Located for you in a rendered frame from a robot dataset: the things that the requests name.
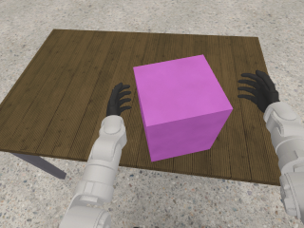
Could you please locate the robot left forearm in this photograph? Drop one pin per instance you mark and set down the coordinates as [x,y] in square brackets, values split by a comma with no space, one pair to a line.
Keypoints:
[96,186]

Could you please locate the left robot upper arm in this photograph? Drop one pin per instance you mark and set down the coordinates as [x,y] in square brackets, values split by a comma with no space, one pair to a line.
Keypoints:
[79,216]

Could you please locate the table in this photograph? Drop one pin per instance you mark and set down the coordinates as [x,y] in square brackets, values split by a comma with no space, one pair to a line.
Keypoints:
[56,107]

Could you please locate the robot left hand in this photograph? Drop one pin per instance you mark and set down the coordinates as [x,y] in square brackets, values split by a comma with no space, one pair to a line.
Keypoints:
[114,103]

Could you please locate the robot right forearm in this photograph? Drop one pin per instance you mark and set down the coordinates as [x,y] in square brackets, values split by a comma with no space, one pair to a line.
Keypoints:
[287,136]

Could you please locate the robot right hand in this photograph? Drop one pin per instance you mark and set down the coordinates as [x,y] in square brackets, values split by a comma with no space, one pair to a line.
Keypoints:
[264,90]

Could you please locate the right robot upper arm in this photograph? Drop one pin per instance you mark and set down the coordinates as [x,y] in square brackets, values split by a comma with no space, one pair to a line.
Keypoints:
[292,193]

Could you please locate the carton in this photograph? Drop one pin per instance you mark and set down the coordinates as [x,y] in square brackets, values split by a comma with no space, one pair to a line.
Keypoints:
[182,104]

